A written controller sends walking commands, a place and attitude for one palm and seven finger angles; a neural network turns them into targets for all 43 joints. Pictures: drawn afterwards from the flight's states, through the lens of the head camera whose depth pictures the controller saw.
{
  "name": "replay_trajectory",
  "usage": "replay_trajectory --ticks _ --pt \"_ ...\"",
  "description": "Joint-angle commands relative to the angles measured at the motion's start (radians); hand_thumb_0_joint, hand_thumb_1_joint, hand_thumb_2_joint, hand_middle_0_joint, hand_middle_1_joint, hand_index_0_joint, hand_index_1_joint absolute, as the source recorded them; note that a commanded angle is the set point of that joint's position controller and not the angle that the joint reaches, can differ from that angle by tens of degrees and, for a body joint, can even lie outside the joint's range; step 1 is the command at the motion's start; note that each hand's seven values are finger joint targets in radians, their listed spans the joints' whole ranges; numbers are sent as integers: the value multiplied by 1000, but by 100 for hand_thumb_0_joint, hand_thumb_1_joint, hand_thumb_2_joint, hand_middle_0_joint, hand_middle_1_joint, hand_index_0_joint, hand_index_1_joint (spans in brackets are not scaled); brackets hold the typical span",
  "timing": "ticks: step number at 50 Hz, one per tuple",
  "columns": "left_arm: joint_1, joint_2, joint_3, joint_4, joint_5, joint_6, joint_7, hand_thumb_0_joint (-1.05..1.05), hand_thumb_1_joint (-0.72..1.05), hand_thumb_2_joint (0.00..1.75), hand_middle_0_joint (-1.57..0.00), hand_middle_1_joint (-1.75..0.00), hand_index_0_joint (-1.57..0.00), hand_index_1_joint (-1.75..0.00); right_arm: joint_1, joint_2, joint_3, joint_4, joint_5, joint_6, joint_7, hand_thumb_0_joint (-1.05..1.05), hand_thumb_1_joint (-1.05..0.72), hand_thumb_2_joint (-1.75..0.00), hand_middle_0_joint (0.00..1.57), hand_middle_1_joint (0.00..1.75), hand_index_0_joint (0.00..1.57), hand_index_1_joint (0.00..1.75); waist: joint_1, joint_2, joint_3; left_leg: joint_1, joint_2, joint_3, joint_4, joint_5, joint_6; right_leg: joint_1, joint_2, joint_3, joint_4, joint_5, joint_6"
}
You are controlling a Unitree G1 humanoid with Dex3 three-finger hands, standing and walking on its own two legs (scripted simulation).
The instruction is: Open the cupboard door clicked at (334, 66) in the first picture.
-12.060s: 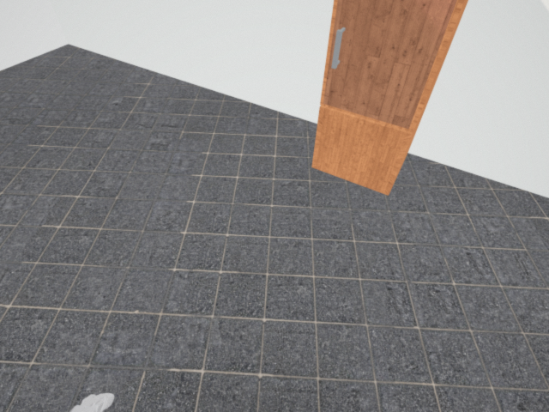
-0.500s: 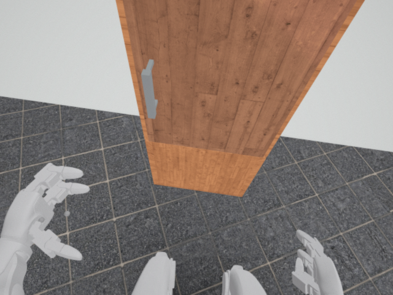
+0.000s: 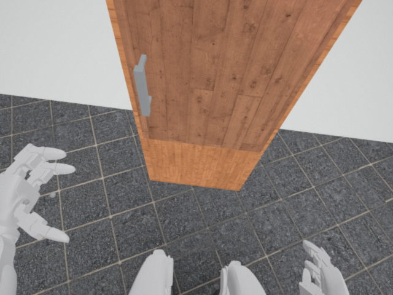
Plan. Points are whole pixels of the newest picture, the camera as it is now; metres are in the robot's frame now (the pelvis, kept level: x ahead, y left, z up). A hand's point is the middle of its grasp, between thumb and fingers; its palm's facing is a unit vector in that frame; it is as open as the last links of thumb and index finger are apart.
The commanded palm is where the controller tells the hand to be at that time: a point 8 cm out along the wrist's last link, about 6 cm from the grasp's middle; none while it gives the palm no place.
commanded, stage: raise the hand with hooked fingers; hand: left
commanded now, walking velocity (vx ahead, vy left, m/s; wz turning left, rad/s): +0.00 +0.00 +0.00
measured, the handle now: (144, 87) +0.55 +0.16 +0.04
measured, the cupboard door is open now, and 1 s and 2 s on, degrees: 0 0 0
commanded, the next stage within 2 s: move the hooked fingers beside the handle in 0.18 s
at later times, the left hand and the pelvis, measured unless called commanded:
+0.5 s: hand (69, 183) +0.31 +0.26 +0.03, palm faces -0.08 -1.00 -0.04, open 14.0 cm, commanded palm +0.30 +0.31 +0.04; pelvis +0.00 -0.01 -0.01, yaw +0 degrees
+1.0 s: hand (86, 149) +0.38 +0.25 +0.02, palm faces -0.07 -1.00 -0.03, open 14.0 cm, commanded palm +0.37 +0.30 +0.04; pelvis +0.00 -0.01 -0.01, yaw -1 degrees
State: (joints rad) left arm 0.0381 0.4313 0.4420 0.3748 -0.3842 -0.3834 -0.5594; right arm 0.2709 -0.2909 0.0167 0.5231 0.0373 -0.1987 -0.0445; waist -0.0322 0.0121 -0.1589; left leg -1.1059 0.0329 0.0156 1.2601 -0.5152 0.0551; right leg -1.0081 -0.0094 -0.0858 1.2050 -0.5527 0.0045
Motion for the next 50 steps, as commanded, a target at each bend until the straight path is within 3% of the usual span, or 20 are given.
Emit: replay_trajectory --ticks 1,4,7,9,12,14,17,22,25,26,29,34,37,40,43,45,47,48,50 --pt "-100 241 78 -210 -11 -49 -14 0 -50 30 -30 -120 -30 -120 13 -171 -79 -140 10 -48 -9 0 -90 -90 20 30 20 30 21 130 -330 404 -6 -106 -214 281 -41 48 39 14 -148 172 -36" --pt "-97 258 89 -246 -15 -45 -23 0 -50 30 -30 -120 -30 -120 10 -167 -79 -141 10 -47 -6 0 -90 -90 20 30 20 30 23 151 -350 430 -4 -107 -209 321 -42 56 41 15 -151 192 -38" --pt "-95 276 123 -243 -28 -52 -7 0 -50 30 -30 -120 -30 -120 11 -162 -75 -137 5 -47 -10 0 -90 -90 20 30 20 30 26 124 -332 394 -7 -104 -196 320 -38 67 46 14 -146 198 -40" --pt "-97 246 110 -209 -34 -52 -2 0 -50 30 -30 -120 -30 -120 3 -157 -72 -137 7 -40 -10 0 -90 -90 20 30 20 30 17 114 -291 372 -8 -100 -206 253 -39 50 46 11 -153 162 -35" --pt "-110 233 97 -181 -34 -49 -2 0 -50 30 -30 -120 -30 -120 3 -159 -70 -138 8 -41 -15 0 -90 -90 20 30 20 30 15 100 -285 331 -15 -91 -194 220 -33 65 46 18 -152 150 -38" --pt "-110 216 74 -156 -26 -37 -13 0 -50 30 -30 -120 -30 -120 5 -162 -70 -138 10 -35 -16 0 -90 -90 20 30 20 30 5 85 -274 324 -15 -85 -194 203 -29 60 43 23 -164 146 -32" --pt "-266 249 64 -116 -11 -32 -24 0 -50 30 -30 -120 -30 -120 18 -170 -66 -114 10 -35 -28 0 -90 -90 20 30 20 30 -27 68 -252 278 -13 -83 -160 162 -21 31 46 36 -158 120 -34" --pt "-402 275 46 -147 5 -56 -30 0 -50 30 -30 -120 -30 -120 16 -172 -63 -102 7 -42 -39 0 -90 -90 20 30 20 30 -18 154 -343 353 -10 -88 -152 215 -25 20 41 40 -139 147 -42" --pt "-386 324 97 -97 14 -44 -14 0 -50 30 -30 -120 -30 -120 20 -172 -62 -94 7 -28 -35 0 -90 -90 20 30 20 30 3 140 -367 368 -6 -88 -163 248 -29 43 39 39 -144 165 -40" --pt "-416 312 78 -90 22 -36 -8 0 -50 30 -30 -120 -30 -120 14 -169 -60 -93 7 -25 -33 0 -90 -90 20 30 20 30 -1 151 -368 364 -6 -89 -165 239 -29 39 37 38 -141 160 -38" --pt "-377 338 121 -15 28 -4 14 0 -50 30 -30 -120 -30 -120 25 -168 -61 -94 7 -5 -26 0 -90 -90 20 30 20 30 14 117 -367 339 -5 -79 -169 263 -29 77 38 39 -146 188 -36" --pt "-377 339 130 48 33 6 22 0 -50 30 -30 -120 -30 -120 40 -167 -62 -102 9 22 -15 0 -90 -90 20 30 20 30 9 62 -370 282 -8 -53 -156 281 -20 134 38 55 -154 239 -26" --pt "-472 321 98 60 39 -24 18 0 -50 30 -30 -120 -30 -120 52 -167 -62 -86 7 25 -14 0 -90 -90 20 30 20 30 -18 71 -348 276 -6 -57 -141 285 -17 101 43 55 -145 242 -30" --pt "-532 287 56 53 48 -56 11 0 -50 30 -30 -120 -30 -120 63 -171 -69 -68 6 28 -12 0 -90 -90 20 30 20 30 -34 112 -374 339 -1 -68 -146 295 -21 54 41 50 -146 232 -29" --pt "-622 308 56 111 61 -67 9 0 -50 30 -30 -120 -30 -120 82 -179 -69 -40 4 35 -17 0 -90 -90 20 30 20 30 -52 90 -366 337 3 -76 -139 282 -20 25 44 47 -143 214 -30" --pt "-663 339 73 154 75 -68 12 0 -50 30 -30 -120 -30 -120 86 -183 -70 -29 2 42 -21 0 -90 -90 20 30 20 30 -51 99 -357 325 2 -79 -139 260 -21 11 41 48 -140 194 -32" --pt "-714 369 87 149 87 -75 21 0 -50 30 -30 -120 -30 -120 94 -184 -69 -26 0 44 -22 0 -90 -90 20 30 20 30 -38 137 -394 355 2 -86 -137 295 -24 7 41 43 -124 207 -40" --pt "-739 351 67 146 96 -76 23 0 -50 30 -30 -120 -30 -120 93 -180 -67 -25 -2 48 -20 0 -90 -90 20 30 20 30 -39 161 -419 393 3 -90 -143 316 -29 -2 40 41 -124 215 -38" --pt "-743 373 87 154 104 -78 38 0 -50 30 -30 -120 -30 -120 98 -182 -70 -22 -5 58 -18 0 -90 -90 20 30 20 30 -31 162 -443 426 6 -98 -146 345 -32 -3 38 37 -124 227 -38"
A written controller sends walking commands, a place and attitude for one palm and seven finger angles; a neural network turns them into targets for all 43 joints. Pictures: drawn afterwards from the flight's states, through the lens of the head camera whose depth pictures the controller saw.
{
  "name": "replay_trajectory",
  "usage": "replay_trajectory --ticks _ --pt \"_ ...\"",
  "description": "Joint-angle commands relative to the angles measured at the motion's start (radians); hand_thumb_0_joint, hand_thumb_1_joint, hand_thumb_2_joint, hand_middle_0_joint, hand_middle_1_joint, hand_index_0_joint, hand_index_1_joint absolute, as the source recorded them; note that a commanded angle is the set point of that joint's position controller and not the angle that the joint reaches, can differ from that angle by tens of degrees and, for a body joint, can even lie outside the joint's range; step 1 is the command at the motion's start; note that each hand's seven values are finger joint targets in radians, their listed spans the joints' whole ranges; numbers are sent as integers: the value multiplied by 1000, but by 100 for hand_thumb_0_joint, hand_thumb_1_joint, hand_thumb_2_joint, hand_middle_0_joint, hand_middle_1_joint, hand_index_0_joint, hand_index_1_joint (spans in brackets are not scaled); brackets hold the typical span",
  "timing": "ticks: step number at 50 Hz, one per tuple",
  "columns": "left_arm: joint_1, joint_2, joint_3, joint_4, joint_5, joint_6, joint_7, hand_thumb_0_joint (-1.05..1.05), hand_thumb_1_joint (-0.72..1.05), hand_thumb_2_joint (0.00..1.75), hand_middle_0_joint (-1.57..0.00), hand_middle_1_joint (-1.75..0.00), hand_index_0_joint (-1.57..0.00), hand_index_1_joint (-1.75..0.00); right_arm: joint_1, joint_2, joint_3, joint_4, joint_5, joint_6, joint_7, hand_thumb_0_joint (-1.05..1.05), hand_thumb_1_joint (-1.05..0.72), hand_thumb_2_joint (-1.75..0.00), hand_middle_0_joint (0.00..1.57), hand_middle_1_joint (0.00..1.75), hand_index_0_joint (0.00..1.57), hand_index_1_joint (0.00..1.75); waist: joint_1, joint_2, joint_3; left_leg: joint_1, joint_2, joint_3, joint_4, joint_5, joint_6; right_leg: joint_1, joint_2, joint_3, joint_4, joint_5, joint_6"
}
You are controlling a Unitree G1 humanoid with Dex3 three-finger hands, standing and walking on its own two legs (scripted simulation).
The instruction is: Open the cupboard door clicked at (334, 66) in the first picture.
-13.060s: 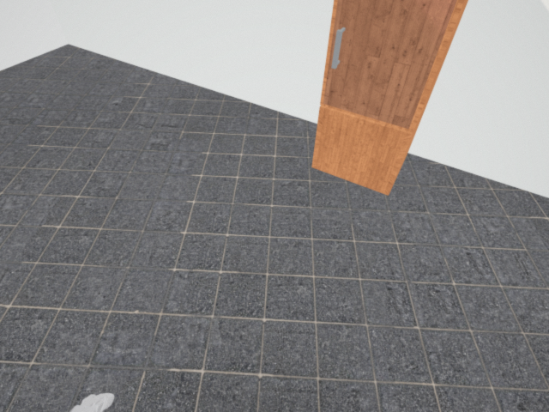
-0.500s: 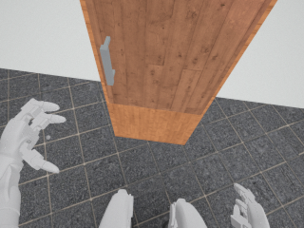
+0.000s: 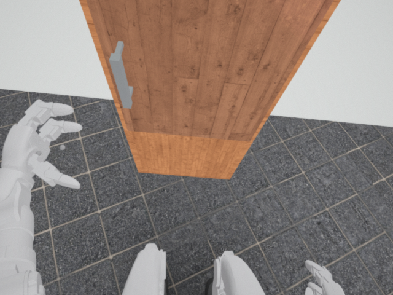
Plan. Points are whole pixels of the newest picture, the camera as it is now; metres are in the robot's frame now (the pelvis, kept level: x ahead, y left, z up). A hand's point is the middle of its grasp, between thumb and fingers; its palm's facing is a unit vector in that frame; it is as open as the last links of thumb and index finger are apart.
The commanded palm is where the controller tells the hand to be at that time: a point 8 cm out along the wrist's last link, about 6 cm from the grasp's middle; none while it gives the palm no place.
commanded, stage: move the hooked fingers beside the handle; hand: left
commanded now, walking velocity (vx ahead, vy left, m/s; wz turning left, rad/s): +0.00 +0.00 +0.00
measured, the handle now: (124, 77) +0.55 +0.17 +0.04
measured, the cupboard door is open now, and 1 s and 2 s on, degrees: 0 0 0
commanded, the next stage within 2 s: slide the fingers in behind the handle in 1.84 s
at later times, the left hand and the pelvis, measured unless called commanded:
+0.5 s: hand (78, 115) +0.45 +0.25 +0.03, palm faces -0.04 -1.00 -0.02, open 14.0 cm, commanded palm +0.44 +0.30 +0.04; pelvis +0.00 +0.00 -0.01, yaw -1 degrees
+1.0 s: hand (90, 92) +0.52 +0.24 +0.03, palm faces -0.05 -1.00 -0.03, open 14.0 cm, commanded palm +0.50 +0.28 +0.03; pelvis -0.01 +0.01 -0.02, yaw -2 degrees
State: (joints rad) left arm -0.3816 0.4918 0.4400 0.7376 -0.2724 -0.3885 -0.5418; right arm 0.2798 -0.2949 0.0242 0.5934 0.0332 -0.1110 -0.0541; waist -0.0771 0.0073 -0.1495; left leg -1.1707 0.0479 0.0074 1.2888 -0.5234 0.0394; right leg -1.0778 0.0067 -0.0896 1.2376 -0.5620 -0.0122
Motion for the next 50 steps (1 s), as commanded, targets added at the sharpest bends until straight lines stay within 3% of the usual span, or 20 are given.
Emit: replay_trajectory --ticks 1,3,5,8,9,10,12,15,18,21,24,27,29,32,36,39,40,44,48,50 --pt "-320 306 86 -194 -3 -69 27 0 -50 30 -30 -120 -30 -120 89 -176 -77 -95 -2 -25 -6 0 -90 -90 20 30 20 30 15 170 -451 490 -9 -90 -177 352 -18 64 22 40 -158 233 -21" --pt "-365 313 86 -155 7 -65 36 0 -50 30 -30 -120 -30 -120 98 -176 -73 -85 -3 -15 -4 0 -90 -90 20 30 20 30 2 158 -452 477 -7 -87 -166 358 -15 58 25 41 -154 244 -19" --pt "-360 345 116 -100 14 -57 43 0 -50 30 -30 -120 -30 -120 103 -179 -72 -84 -4 -3 -1 0 -90 -90 20 30 20 30 8 131 -436 429 -9 -80 -160 349 -12 90 25 45 -154 257 -18" --pt "-377 344 108 -66 28 -54 43 0 -50 30 -30 -120 -30 -120 116 -180 -70 -88 -5 12 4 0 -90 -90 20 30 20 30 6 138 -454 433 -7 -76 -154 383 -13 86 27 43 -145 285 -17" --pt "-386 313 81 -46 29 -50 40 0 -50 30 -30 -120 -30 -120 113 -176 -71 -88 -5 17 7 0 -90 -90 20 30 20 30 -4 136 -431 427 -8 -75 -153 364 -12 71 26 43 -151 271 -15" --pt "-405 319 79 -29 35 -53 41 0 -50 30 -30 -120 -30 -120 117 -180 -71 -85 -4 23 8 0 -90 -90 20 30 20 30 -9 122 -412 420 -6 -79 -156 356 -11 60 27 40 -152 263 -16" --pt "-467 276 37 -37 36 -68 41 0 -50 30 -30 -120 -30 -120 125 -177 -73 -83 -5 28 9 0 -90 -90 20 30 20 30 -26 130 -421 446 -4 -89 -150 369 -9 27 30 35 -145 257 -19" --pt "-529 280 30 -5 44 -81 45 0 -50 30 -30 -120 -30 -120 130 -183 -75 -68 -8 41 10 0 -90 -90 20 30 20 30 -36 142 -428 459 -2 -98 -151 330 -13 -9 28 34 -148 222 -17" --pt "-626 334 61 54 58 -96 60 0 -50 30 -30 -120 -30 -120 147 -188 -69 -49 -11 52 3 0 -90 -90 20 30 20 30 -49 109 -428 417 -4 -100 -133 311 -7 -8 31 37 -137 214 -17" --pt "-651 356 73 53 73 -108 74 0 -50 30 -30 -120 -30 -120 147 -184 -67 -47 -15 63 4 0 -90 -90 20 30 20 30 -37 166 -479 448 -7 -102 -130 332 -11 -11 27 40 -129 218 -18" --pt "-665 421 113 52 89 -118 83 0 -50 30 -30 -120 -30 -120 159 -187 -64 -43 -21 76 7 0 -90 -90 20 30 20 30 -26 199 -527 486 -2 -109 -122 397 -16 0 31 39 -119 251 -22" --pt "-704 391 82 83 96 -107 86 0 -50 30 -30 -120 -30 -120 163 -182 -59 -39 -23 88 11 0 -90 -90 20 30 20 30 -51 187 -507 460 -1 -108 -111 391 -9 -14 33 39 -118 253 -19" --pt "-716 419 96 131 101 -90 88 0 -50 30 -30 -120 -30 -120 171 -189 -56 -36 -23 98 11 0 -90 -90 20 30 20 30 -56 176 -488 425 1 -107 -107 370 -8 -14 32 38 -118 249 -15" --pt "-758 392 62 195 108 -71 85 0 -50 30 -30 -120 -30 -120 180 -190 -51 -39 -22 105 9 0 -90 -90 20 30 20 30 -88 148 -437 372 0 -104 -98 324 1 -42 36 39 -121 226 -14" --pt "-853 456 80 198 125 -77 91 0 -50 30 -30 -120 -30 -120 194 -203 -47 -32 -27 113 6 0 -90 -90 20 30 20 30 -104 159 -470 351 3 -106 -75 316 2 -52 36 43 -108 221 -12" --pt "-911 454 64 194 134 -88 93 0 -50 30 -30 -120 -30 -120 204 -203 -45 -24 -33 117 9 0 -90 -90 20 30 20 30 -114 215 -510 402 6 -121 -64 344 -3 -97 38 37 -96 223 -16" --pt "-914 482 85 200 137 -87 95 0 -50 30 -30 -120 -30 -120 212 -206 -44 -22 -35 120 9 0 -90 -90 20 30 20 30 -109 215 -521 403 8 -125 -62 350 -5 -95 39 34 -90 223 -17" --pt "-953 486 75 210 153 -64 103 0 -50 30 -30 -120 -30 -120 227 -206 -40 -20 -39 132 14 0 -90 -90 20 30 20 30 -115 257 -552 431 11 -133 -53 400 -7 -110 38 28 -80 248 -17" --pt "-861 486 91 190 163 -42 110 0 -50 30 -30 -120 -30 -120 241 -205 -40 -39 -42 153 25 0 -90 -90 20 30 20 30 -85 275 -594 488 17 -141 -67 472 -13 -105 38 20 -78 276 -19" --pt "-829 509 116 167 155 -37 112 0 -50 30 -30 -120 -30 -120 234 -203 -40 -49 -41 160 29 0 -90 -90 20 30 20 30 -74 252 -593 460 15 -132 -70 465 -11 -60 39 25 -86 291 -16"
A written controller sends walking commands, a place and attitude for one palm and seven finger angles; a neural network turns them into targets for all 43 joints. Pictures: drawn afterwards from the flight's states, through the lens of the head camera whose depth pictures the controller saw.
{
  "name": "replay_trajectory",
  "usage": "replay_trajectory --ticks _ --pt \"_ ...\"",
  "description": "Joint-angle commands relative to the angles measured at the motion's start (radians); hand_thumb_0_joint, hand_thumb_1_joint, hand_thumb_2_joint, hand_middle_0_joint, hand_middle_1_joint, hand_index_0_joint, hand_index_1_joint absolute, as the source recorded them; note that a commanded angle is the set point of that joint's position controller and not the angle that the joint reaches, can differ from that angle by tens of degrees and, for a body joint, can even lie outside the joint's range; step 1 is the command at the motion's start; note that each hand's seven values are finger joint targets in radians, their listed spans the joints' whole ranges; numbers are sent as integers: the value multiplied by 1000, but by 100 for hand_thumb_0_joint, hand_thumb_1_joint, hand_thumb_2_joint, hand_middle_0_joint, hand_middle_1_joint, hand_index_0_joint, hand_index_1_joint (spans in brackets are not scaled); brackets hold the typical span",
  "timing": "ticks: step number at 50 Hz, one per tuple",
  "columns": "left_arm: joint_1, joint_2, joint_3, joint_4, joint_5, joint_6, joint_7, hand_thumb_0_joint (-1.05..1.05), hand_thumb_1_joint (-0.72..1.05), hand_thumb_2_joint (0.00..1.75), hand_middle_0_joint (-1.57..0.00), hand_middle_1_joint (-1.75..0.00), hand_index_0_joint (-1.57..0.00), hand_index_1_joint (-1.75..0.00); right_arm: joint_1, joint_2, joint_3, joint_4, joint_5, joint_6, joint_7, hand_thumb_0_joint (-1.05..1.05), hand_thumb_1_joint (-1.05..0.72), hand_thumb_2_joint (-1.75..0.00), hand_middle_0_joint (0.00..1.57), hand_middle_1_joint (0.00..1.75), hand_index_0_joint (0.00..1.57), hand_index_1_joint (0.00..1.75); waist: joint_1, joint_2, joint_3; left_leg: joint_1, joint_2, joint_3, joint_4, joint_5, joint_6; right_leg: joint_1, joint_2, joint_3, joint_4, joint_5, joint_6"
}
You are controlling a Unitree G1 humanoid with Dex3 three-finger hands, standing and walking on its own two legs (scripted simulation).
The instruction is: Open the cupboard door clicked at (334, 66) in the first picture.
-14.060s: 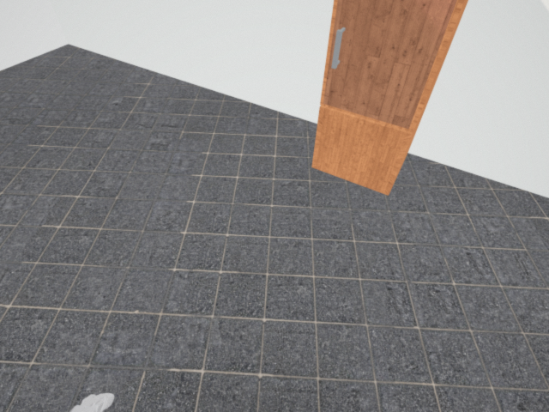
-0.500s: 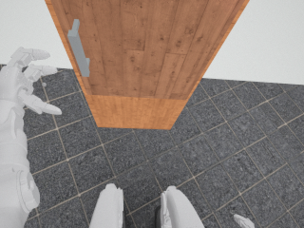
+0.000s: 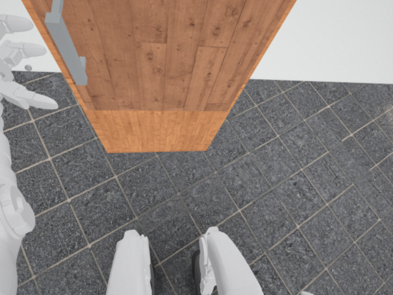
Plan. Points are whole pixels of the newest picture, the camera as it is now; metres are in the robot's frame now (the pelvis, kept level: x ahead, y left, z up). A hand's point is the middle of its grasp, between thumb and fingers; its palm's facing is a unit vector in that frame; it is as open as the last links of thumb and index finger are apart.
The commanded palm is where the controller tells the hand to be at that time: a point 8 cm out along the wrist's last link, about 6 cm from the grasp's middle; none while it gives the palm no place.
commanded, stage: move the hooked fingers beside the handle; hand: left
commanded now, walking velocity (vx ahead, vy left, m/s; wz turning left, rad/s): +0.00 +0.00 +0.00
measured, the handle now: (71, 45) +0.55 +0.19 +0.07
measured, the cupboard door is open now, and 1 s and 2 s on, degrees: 0 0 0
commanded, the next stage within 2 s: slide the fingers in behind the handle in 0.84 s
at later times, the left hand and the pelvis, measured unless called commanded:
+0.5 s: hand (27, 78) +0.50 +0.26 +0.05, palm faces +0.00 -1.00 -0.01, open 14.0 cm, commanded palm +0.49 +0.29 +0.06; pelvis +0.00 +0.00 +0.01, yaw +0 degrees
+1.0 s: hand (29, 75) +0.50 +0.25 +0.06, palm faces +0.01 -1.00 -0.01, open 14.0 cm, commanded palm +0.48 +0.28 +0.06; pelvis +0.00 +0.00 +0.01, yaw +1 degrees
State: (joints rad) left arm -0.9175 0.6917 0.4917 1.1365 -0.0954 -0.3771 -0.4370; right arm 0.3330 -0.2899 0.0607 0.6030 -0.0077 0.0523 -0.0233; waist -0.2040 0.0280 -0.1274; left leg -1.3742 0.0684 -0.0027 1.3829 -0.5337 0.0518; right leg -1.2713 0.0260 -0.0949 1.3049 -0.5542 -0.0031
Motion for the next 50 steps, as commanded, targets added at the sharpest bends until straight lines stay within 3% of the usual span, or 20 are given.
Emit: replay_trajectory --ticks 1,6,8,12,15,17,19,22,23,27,29,31,32,34,37,41,43,44,47,50 --pt "-291 323 78 -241 -24 -48 11 0 -50 30 -30 -120 -30 -120 184 -207 -77 -61 2 0 -2 0 -90 -90 20 30 20 30 53 209 -608 649 -6 -118 -169 472 -21 158 21 32 -158 292 -23" --pt "-290 293 79 -333 -45 -80 20 0 -50 30 -30 -120 -30 -120 174 -194 -84 -58 8 -2 3 0 -90 -90 20 30 20 30 51 205 -618 669 -10 -110 -188 456 -18 193 26 40 -183 296 -21" --pt "-289 293 84 -299 -45 -85 19 0 -50 30 -30 -120 -30 -120 178 -196 -84 -44 8 -3 1 0 -90 -90 20 30 20 30 42 190 -581 661 -8 -111 -189 446 -19 179 26 39 -188 286 -21" --pt "-313 180 -17 -223 -38 -77 6 0 -50 30 -30 -120 -30 -120 180 -191 -86 -24 7 -8 -2 0 -90 -90 20 30 20 30 6 191 -478 658 -8 -118 -199 379 -17 101 23 31 -202 232 -24" --pt "-287 158 -42 -162 -39 -63 -1 0 -50 30 -30 -120 -30 -120 174 -198 -84 -30 8 -6 -4 0 -90 -90 20 30 20 30 3 158 -446 616 -12 -116 -203 334 -16 93 22 29 -204 209 -24" --pt "-313 165 -38 -169 -42 -73 1 0 -50 30 -30 -120 -30 -120 175 -200 -84 -30 6 -7 -7 0 -90 -90 20 30 20 30 3 175 -447 630 -12 -123 -199 347 -17 72 20 26 -192 211 -29" --pt "-304 177 -20 -191 -47 -84 6 0 -50 30 -30 -120 -30 -120 167 -199 -86 -40 4 -6 -6 0 -90 -90 20 30 20 30 20 192 -496 651 -15 -119 -191 379 -21 86 18 30 -188 227 -29" --pt "-329 275 50 -231 -44 -112 21 0 -50 30 -30 -120 -30 -120 166 -201 -82 -43 2 -5 -8 0 -90 -90 20 30 20 30 34 196 -540 638 -14 -113 -173 414 -20 125 22 35 -168 250 -31" --pt "-337 262 37 -244 -39 -118 24 0 -50 30 -30 -120 -30 -120 158 -198 -79 -50 3 -3 -4 0 -90 -90 20 30 20 30 37 218 -557 651 -16 -110 -175 416 -22 129 23 39 -171 248 -29" --pt "-366 329 78 -267 -26 -127 39 0 -50 30 -30 -120 -30 -120 153 -200 -74 -50 1 -2 -5 0 -90 -90 20 30 20 30 37 235 -568 644 -13 -111 -163 422 -20 141 24 41 -159 255 -30" --pt "-342 316 71 -266 -23 -118 31 0 -50 30 -30 -120 -30 -120 152 -200 -76 -51 2 2 -2 0 -90 -90 20 30 20 30 43 253 -603 678 -12 -116 -165 453 -25 146 24 38 -159 272 -29" --pt "-323 290 49 -242 -28 -101 16 0 -50 30 -30 -120 -30 -120 151 -202 -76 -48 5 5 -2 0 -90 -90 20 30 20 30 32 221 -575 661 -10 -115 -167 427 -23 142 26 38 -170 262 -25" --pt "-335 260 25 -247 -36 -99 5 0 -50 30 -30 -120 -30 -120 155 -199 -75 -46 4 3 -3 0 -90 -90 20 30 20 30 24 245 -578 676 -10 -121 -166 444 -21 127 25 35 -165 269 -28" --pt "-291 256 28 -236 -41 -79 -12 0 -50 30 -30 -120 -30 -120 159 -203 -80 -47 8 7 -2 0 -90 -90 20 30 20 30 36 230 -582 684 -9 -120 -173 456 -24 138 25 32 -173 279 -26" --pt "-297 172 -27 -239 -59 -64 -28 0 -50 30 -30 -120 -30 -120 164 -196 -84 -39 8 5 -2 0 -90 -90 20 30 20 30 20 225 -554 704 -7 -131 -181 455 -23 103 24 25 -181 270 -28" --pt "-275 153 -30 -239 -65 -62 -9 0 -50 30 -30 -120 -30 -120 163 -196 -89 -34 9 5 -3 0 -90 -90 20 30 20 30 20 176 -522 695 -7 -139 -200 422 -24 91 23 20 -193 245 -26" --pt "-298 172 -7 -256 -62 -78 11 0 -50 30 -30 -120 -30 -120 166 -193 -88 -33 6 2 -2 0 -90 -90 20 30 20 30 29 189 -532 693 -9 -135 -201 414 -25 97 22 23 -189 239 -26" --pt "-305 163 -16 -247 -58 -82 20 0 -50 30 -30 -120 -30 -120 164 -191 -89 -32 7 1 -3 0 -90 -90 20 30 20 30 19 173 -513 682 -10 -133 -201 401 -24 94 22 24 -193 236 -26" --pt "-311 230 35 -261 -43 -108 51 0 -50 30 -30 -120 -30 -120 168 -190 -84 -34 1 -2 -3 0 -90 -90 20 30 20 30 38 186 -527 662 -12 -126 -197 410 -24 121 23 29 -179 238 -30" --pt "-296 199 12 -246 -31 -119 62 0 -50 30 -30 -120 -30 -120 156 -185 -83 -42 0 0 4 0 -90 -90 20 30 20 30 37 189 -512 648 -15 -115 -201 374 -25 131 23 33 -188 222 -28"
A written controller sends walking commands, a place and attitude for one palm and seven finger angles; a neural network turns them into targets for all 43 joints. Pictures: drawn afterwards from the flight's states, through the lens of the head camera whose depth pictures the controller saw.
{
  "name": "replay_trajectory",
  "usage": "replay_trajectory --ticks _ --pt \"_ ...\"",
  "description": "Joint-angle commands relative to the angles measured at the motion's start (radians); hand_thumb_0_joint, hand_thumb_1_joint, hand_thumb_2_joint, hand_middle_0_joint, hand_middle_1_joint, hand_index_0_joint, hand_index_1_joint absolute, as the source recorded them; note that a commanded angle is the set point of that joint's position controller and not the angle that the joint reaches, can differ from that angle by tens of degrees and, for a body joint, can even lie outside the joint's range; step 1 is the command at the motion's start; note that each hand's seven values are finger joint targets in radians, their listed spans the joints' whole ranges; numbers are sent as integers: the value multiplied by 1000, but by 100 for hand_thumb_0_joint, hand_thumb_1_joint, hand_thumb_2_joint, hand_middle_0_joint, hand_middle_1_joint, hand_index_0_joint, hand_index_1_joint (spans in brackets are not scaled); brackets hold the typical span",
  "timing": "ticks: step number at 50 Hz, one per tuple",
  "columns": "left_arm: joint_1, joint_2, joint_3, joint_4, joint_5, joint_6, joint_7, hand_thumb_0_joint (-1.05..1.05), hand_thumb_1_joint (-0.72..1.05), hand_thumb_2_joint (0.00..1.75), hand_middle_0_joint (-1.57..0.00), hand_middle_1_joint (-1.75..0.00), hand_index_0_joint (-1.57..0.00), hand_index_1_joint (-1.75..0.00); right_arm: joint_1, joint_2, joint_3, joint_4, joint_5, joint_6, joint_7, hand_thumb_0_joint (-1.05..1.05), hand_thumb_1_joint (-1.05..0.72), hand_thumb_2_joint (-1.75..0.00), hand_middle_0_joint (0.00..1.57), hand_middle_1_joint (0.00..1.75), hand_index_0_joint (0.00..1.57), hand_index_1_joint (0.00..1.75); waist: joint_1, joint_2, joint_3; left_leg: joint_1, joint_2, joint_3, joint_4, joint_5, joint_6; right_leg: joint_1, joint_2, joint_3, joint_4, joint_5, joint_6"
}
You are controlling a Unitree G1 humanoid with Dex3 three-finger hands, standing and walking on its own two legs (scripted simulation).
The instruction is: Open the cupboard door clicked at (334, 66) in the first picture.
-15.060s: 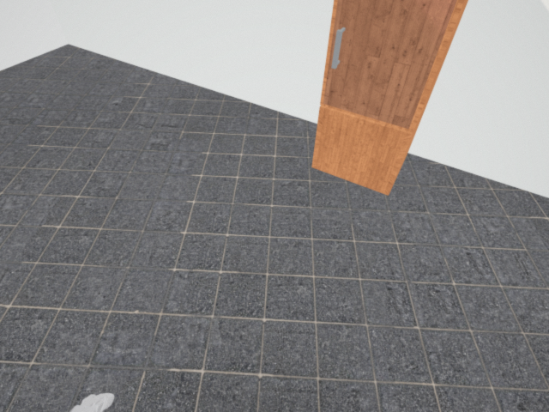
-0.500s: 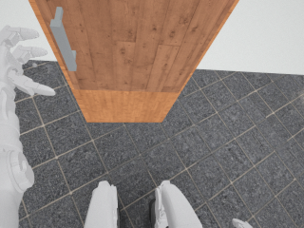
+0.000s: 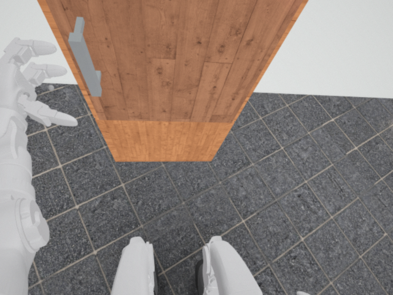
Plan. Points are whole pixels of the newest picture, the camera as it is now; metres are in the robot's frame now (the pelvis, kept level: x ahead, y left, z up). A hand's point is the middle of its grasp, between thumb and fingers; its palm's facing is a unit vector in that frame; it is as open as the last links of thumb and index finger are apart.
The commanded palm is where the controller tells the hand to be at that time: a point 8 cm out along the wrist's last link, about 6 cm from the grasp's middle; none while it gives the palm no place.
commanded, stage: slide the fingers in behind the handle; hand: left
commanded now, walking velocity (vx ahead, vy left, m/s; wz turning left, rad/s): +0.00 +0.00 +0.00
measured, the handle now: (88, 61) +0.55 +0.18 +0.06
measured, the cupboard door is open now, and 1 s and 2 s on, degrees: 0 0 0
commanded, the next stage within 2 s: close the thumb around the handle in 1.54 s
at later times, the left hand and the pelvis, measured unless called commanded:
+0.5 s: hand (72, 86) +0.50 +0.21 +0.04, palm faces +0.00 -1.00 -0.02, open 14.0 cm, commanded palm +0.48 +0.25 +0.05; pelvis +0.00 -0.01 +0.00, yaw +0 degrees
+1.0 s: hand (91, 87) +0.50 +0.18 +0.04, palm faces -0.01 -1.00 -0.02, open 14.0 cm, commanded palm +0.48 +0.22 +0.05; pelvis +0.00 -0.01 +0.00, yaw +1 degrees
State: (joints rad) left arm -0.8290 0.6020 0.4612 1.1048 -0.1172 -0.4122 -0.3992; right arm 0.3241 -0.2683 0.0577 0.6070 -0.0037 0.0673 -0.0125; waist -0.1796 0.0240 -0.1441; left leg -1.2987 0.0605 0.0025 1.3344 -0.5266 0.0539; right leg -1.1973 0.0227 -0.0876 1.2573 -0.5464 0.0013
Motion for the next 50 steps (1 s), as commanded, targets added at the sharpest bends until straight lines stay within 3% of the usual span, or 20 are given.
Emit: replay_trajectory --ticks 1,2,4,7,10,13,15,18,25,29,34,37,39,42,45,47,50 --pt "-382 284 33 -210 -6 -83 24 0 -50 30 -30 -120 -30 -120 162 -207 -79 -49 -3 -15 -5 0 -90 -90 20 30 20 30 9 195 -493 564 -8 -116 -152 357 -26 64 27 29 -143 213 -32" --pt "-381 303 53 -222 -11 -90 25 0 -50 30 -30 -120 -30 -120 166 -208 -79 -51 -4 -16 -5 0 -90 -90 20 30 20 30 17 199 -511 574 -8 -118 -149 375 -25 73 28 29 -137 223 -35" --pt "-369 273 28 -242 -9 -92 18 0 -50 30 -30 -120 -30 -120 160 -206 -83 -56 -2 -11 -4 0 -90 -90 20 30 20 30 22 224 -547 611 -7 -119 -154 404 -31 77 27 28 -136 239 -35" --pt "-349 202 -11 -226 -24 -80 15 0 -50 30 -30 -120 -30 -120 165 -204 -87 -49 -1 -10 -1 0 -90 -90 20 30 20 30 8 203 -518 633 -4 -132 -162 402 -31 45 27 21 -144 232 -34" --pt "-374 189 -22 -214 -28 -65 23 0 -50 30 -30 -120 -30 -120 159 -206 -88 -47 2 -8 -4 0 -90 -90 20 30 20 30 0 171 -486 581 -9 -121 -166 348 -27 64 24 24 -156 217 -29" --pt "-394 168 -29 -250 -24 -80 46 0 -50 30 -30 -120 -30 -120 164 -201 -93 -41 -1 -11 -3 0 -90 -90 20 30 20 30 0 180 -524 623 -8 -126 -164 378 -29 54 23 25 -152 230 -30" --pt "-409 159 -37 -237 -18 -87 63 0 -50 30 -30 -120 -30 -120 159 -197 -90 -36 -3 -12 -2 0 -90 -90 20 30 20 30 -6 170 -498 592 -11 -122 -162 345 -28 54 24 27 -153 214 -29" --pt "-409 214 3 -209 -7 -98 82 0 -50 30 -30 -120 -30 -120 163 -199 -86 -35 -5 -14 -4 0 -90 -90 20 30 20 30 1 150 -490 538 -16 -104 -151 327 -22 94 26 40 -154 215 -29" --pt "-392 211 -3 -225 -1 -105 82 0 -50 30 -30 -120 -30 -120 156 -192 -84 -50 -6 -11 3 0 -90 -90 20 30 20 30 11 180 -539 531 -19 -88 -136 375 -20 142 26 50 -143 271 -29" --pt "-349 214 15 -230 -18 -93 70 0 -50 30 -30 -120 -30 -120 158 -191 -87 -54 -1 -5 4 0 -90 -90 20 30 20 30 18 145 -557 503 -21 -76 -131 398 -17 199 25 58 -143 326 -23" --pt "-383 101 -69 -265 -23 -94 78 0 -50 30 -30 -120 -30 -120 156 -181 -95 -39 1 -9 8 0 -90 -90 20 30 20 30 -5 165 -528 564 -17 -89 -143 389 -21 130 26 46 -158 292 -24" --pt "-405 88 -75 -259 -25 -102 97 0 -50 30 -30 -120 -30 -120 164 -182 -97 -29 -2 -11 5 0 -90 -90 20 30 20 30 -14 147 -510 555 -20 -92 -142 379 -19 119 25 46 -158 282 -26" --pt "-391 108 -52 -231 -19 -101 111 0 -50 30 -30 -120 -30 -120 163 -181 -98 -25 -3 -12 6 0 -90 -90 20 30 20 30 -6 127 -506 526 -22 -86 -141 366 -20 145 25 50 -160 283 -24" --pt "-401 115 -47 -244 -8 -116 135 0 -50 30 -30 -120 -30 -120 163 -178 -95 -27 -8 -14 9 0 -90 -90 20 30 20 30 2 154 -514 534 -24 -86 -144 371 -20 143 23 48 -151 279 -28" --pt "-365 103 -56 -235 9 -124 151 0 -50 30 -30 -120 -30 -120 155 -176 -93 -38 -11 -7 16 0 -90 -90 20 30 20 30 13 161 -524 543 -24 -84 -148 384 -26 145 23 48 -148 283 -29" --pt "-375 69 -77 -215 7 -125 158 0 -50 30 -30 -120 -30 -120 157 -173 -93 -40 -12 -6 21 0 -90 -90 20 30 20 30 0 155 -497 538 -25 -88 -146 378 -24 128 25 45 -146 279 -29" --pt "-374 101 -48 -223 6 -124 167 0 -50 30 -30 -120 -30 -120 153 -178 -95 -47 -11 -1 19 0 -90 -90 20 30 20 30 5 123 -516 506 -28 -78 -147 358 -22 173 24 53 -152 287 -24"
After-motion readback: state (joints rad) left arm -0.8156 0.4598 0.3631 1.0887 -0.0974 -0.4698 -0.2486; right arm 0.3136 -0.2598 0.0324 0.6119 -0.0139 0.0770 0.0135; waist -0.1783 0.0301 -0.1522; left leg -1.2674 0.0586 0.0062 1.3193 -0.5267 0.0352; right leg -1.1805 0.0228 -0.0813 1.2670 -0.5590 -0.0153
